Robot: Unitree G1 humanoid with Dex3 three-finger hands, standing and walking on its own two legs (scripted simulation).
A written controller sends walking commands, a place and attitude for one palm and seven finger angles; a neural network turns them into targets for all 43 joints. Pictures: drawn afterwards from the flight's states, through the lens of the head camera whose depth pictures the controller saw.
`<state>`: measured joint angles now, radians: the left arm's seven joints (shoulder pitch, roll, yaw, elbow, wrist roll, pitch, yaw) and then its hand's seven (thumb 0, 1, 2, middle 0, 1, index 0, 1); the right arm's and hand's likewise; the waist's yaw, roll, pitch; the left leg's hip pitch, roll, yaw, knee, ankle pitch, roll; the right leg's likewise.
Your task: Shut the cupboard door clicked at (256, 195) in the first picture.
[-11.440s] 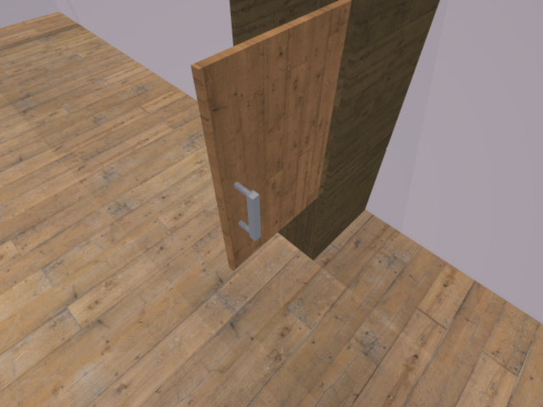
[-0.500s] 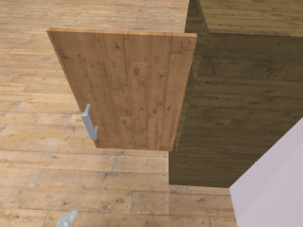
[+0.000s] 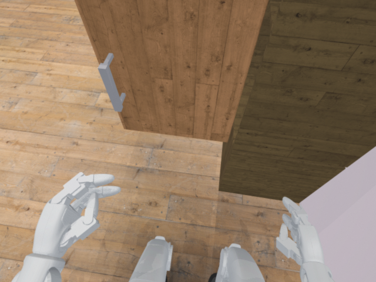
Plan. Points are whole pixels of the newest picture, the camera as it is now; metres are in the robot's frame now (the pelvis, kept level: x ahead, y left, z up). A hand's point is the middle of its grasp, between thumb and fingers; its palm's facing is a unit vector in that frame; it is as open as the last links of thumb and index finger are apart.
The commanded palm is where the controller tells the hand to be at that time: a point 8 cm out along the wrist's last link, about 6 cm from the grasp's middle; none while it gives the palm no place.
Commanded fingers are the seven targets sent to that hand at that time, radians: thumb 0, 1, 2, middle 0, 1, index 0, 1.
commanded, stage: raise the hand and make a fist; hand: left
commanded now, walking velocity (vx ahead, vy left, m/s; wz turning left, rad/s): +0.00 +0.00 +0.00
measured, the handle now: (114, 84) +0.56 +0.26 +0.03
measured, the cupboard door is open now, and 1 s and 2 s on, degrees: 91 91 91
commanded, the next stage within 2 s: bring the fist close to the handle in 1.32 s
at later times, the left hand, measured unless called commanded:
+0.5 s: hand (89, 207) +0.23 +0.21 +0.05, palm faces -0.04 -1.00 -0.03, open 3.3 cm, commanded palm +0.21 +0.26 +0.06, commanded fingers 0.00 0.90 0.90 -1.21 -1.40 -1.21 -1.40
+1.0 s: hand (93, 198) +0.25 +0.21 +0.05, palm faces -0.05 -1.00 -0.05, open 3.1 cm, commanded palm +0.23 +0.26 +0.06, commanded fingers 0.00 0.90 0.90 -1.30 -1.50 -1.30 -1.50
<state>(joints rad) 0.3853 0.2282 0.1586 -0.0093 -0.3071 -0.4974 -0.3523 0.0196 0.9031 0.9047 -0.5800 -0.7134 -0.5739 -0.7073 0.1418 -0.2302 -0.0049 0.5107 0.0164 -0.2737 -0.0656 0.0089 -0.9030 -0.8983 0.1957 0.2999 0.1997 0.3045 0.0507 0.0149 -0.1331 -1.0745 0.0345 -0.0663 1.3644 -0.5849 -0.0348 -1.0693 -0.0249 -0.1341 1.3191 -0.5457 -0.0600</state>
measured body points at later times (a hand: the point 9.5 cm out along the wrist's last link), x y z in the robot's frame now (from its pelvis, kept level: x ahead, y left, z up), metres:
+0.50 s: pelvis +0.01 +0.03 +0.01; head +0.10 +0.05 +0.45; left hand +0.23 +0.26 +0.06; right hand +0.20 -0.22 -0.06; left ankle +0.04 +0.14 -0.61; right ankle +0.05 -0.09 -0.61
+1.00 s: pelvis +0.02 +0.03 +0.01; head +0.11 +0.03 +0.45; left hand +0.25 +0.26 +0.06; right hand +0.21 -0.21 -0.07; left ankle +0.04 +0.14 -0.61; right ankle +0.05 -0.09 -0.61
